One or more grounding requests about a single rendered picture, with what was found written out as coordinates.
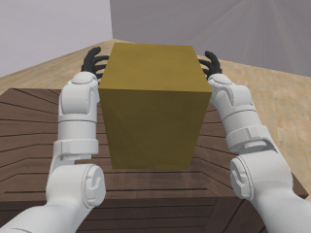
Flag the right robot hand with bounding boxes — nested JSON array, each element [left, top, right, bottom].
[[198, 50, 223, 81]]

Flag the robot right forearm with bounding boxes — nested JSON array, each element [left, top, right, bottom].
[[207, 73, 294, 188]]

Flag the left robot hand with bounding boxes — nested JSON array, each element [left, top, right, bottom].
[[81, 47, 110, 85]]

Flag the robot right upper arm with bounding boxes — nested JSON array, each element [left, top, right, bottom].
[[229, 150, 311, 233]]

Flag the pedestal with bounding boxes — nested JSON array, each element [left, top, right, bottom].
[[0, 87, 309, 233]]

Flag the robot left forearm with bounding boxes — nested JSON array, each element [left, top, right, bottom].
[[46, 71, 100, 200]]

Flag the robot left upper arm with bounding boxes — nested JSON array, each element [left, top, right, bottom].
[[0, 163, 106, 233]]

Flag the carton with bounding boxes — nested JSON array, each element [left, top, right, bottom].
[[97, 42, 212, 170]]

